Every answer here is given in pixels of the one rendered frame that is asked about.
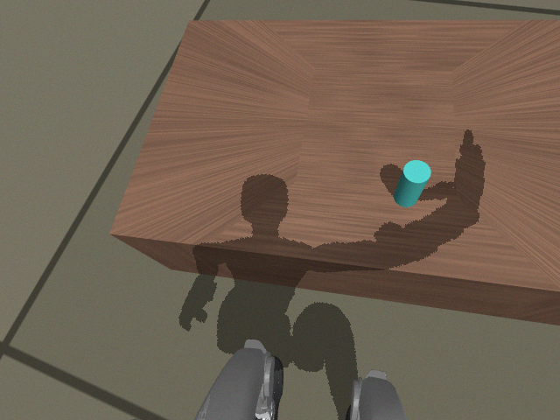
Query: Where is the left robot foot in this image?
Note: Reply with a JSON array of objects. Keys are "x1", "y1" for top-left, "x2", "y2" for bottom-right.
[{"x1": 255, "y1": 356, "x2": 284, "y2": 420}]

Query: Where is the can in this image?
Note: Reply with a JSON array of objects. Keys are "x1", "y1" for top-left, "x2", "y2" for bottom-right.
[{"x1": 394, "y1": 160, "x2": 431, "y2": 207}]

